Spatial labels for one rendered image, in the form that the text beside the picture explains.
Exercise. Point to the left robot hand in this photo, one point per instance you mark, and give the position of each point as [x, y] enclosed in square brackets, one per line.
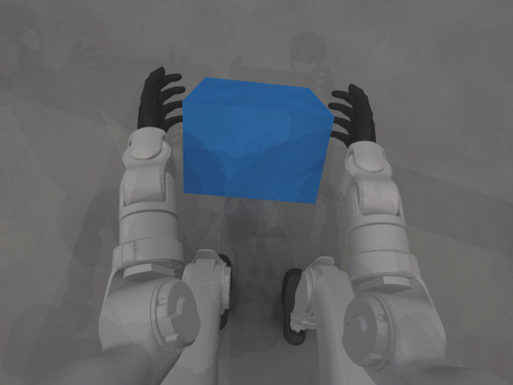
[152, 112]

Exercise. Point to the right robot hand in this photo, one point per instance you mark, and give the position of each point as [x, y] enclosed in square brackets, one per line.
[361, 127]

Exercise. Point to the right robot upper arm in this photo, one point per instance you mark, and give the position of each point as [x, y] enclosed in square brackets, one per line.
[400, 340]

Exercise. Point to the left robot upper arm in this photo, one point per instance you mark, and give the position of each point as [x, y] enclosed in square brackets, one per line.
[143, 330]

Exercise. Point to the right robot forearm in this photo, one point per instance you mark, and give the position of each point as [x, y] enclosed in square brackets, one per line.
[380, 256]

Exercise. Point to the robot right thigh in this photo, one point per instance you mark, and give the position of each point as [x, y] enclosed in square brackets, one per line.
[325, 294]

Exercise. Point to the left robot forearm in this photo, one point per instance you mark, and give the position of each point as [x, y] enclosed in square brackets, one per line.
[149, 246]

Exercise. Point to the carton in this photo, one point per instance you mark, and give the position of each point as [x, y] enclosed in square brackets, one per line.
[254, 140]

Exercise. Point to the robot left shin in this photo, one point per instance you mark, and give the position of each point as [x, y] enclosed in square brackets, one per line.
[203, 254]

